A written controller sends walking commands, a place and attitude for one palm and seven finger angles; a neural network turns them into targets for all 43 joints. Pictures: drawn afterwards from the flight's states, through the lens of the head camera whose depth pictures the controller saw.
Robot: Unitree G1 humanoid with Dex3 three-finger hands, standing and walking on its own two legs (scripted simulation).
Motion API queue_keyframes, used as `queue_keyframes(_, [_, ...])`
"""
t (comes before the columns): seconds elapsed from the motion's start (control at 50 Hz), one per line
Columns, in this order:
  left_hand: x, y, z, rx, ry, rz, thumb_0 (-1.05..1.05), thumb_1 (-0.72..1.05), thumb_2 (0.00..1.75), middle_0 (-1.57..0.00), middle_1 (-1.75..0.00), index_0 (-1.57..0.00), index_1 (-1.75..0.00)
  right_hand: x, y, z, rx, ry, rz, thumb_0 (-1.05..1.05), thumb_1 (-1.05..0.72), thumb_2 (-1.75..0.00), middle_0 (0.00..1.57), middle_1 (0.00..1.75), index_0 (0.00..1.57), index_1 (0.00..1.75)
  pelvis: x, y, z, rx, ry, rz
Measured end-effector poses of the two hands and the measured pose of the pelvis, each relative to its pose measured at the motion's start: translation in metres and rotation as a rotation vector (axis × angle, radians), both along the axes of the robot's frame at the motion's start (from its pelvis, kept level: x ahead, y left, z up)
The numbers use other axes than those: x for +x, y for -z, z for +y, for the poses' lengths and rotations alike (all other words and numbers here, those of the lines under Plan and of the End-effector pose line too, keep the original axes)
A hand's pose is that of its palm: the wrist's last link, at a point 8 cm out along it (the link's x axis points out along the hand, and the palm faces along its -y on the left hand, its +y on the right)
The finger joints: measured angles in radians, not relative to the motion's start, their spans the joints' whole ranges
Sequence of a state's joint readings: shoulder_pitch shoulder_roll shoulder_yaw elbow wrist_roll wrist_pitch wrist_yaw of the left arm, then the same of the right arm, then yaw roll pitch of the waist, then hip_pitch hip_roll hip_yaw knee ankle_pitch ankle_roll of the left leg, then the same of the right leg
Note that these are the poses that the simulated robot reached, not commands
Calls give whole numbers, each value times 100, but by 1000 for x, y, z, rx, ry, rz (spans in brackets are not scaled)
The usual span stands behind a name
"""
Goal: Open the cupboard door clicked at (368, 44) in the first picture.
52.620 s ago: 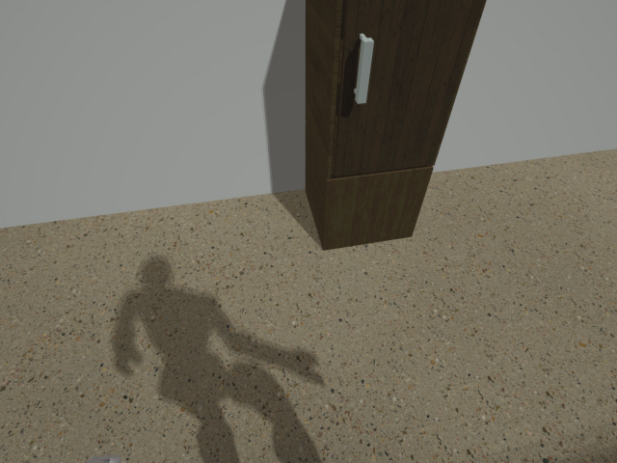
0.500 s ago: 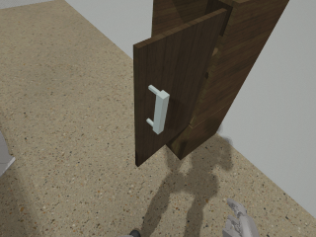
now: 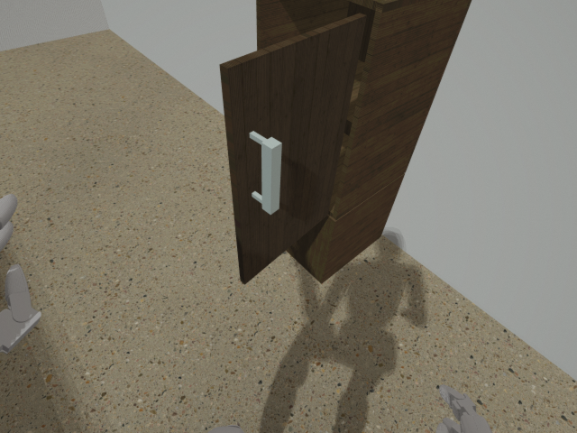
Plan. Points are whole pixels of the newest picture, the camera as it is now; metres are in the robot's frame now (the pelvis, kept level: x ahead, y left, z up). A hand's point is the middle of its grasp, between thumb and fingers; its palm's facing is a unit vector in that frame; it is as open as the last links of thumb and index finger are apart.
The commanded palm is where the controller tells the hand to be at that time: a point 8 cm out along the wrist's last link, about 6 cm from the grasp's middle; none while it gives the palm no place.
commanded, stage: stop stepping back and stand still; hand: left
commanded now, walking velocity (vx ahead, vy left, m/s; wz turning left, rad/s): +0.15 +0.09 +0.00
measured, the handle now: (263, 173) +0.56 +0.10 +0.04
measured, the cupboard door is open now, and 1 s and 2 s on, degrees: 96 96 96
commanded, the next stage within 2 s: let the arm hang, fingers relaxed in 0.56 s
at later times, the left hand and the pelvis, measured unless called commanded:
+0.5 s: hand out of the picture +0.13 +0.27 +0.16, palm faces +0.48 -0.76 -0.43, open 7.4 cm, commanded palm +0.08 +0.31 +0.18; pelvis -0.05 +0.00 -0.01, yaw +2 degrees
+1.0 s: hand out of the picture -0.01 +0.19 -0.18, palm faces +0.10 -0.98 -0.17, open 7.0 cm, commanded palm none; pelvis -0.06 +0.01 -0.01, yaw +5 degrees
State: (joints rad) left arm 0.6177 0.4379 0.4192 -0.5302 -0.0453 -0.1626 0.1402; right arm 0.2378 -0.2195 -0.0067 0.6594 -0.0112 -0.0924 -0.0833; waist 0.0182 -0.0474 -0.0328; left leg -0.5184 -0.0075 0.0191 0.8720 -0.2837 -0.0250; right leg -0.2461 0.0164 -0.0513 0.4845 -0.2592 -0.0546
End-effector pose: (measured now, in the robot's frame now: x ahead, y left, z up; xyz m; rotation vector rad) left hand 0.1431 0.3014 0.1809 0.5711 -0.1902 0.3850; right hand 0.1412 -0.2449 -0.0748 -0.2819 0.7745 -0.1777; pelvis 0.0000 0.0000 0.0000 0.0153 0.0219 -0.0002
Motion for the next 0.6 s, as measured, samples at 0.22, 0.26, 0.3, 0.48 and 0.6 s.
queue_keyframes(0.22, [-21,4,13,-28,-25,-51,1,89,90,-21,-30,-21,-30,-32,3,19,21,1,-48,2,-91,-90,20,30,20,30,-27,3,14,0,-26,-43])
queue_keyframes(0.26, [-27,-2,12,4,-2,-49,1,89,90,-21,-30,-21,-30,-33,1,27,50,-11,-79,2,-91,-90,20,30,20,30,-33,3,14,1,-21,-49])
queue_keyframes(0.3, [-32,-5,11,24,3,-52,1,89,90,-21,-30,-21,-30,-34,1,35,76,-25,-96,2,-91,-90,20,30,20,30,-39,3,12,0,-18,-52])
queue_keyframes(0.48, [-52,4,4,-23,-54,-57,1,89,90,-21,-30,-21,-30,-42,15,34,90,-65,-67,2,-90,-90,20,30,20,30,-50,8,4,-15,-29,-52])
queue_keyframes(0.6, [-51,11,8,-63,-49,-70,1,89,90,-21,-30,-21,-30,-50,15,20,34,-32,-37,2,-91,-90,20,30,20,30,-49,9,9,-14,-34,-71])
